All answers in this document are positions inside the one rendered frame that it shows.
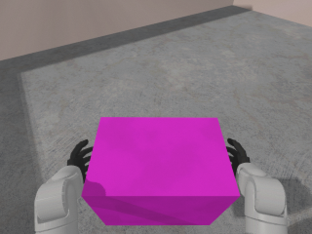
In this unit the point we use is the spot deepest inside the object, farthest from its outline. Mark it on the robot left hand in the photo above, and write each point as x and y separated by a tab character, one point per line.
76	157

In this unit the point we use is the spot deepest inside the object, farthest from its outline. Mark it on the robot right hand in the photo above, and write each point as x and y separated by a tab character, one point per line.
239	155

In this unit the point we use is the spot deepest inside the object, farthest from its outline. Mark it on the right robot forearm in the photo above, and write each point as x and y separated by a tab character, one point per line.
265	206

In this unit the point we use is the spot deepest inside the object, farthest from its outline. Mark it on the left robot forearm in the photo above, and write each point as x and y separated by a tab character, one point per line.
55	204

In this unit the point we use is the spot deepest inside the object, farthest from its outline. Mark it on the carton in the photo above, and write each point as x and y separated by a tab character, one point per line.
159	171

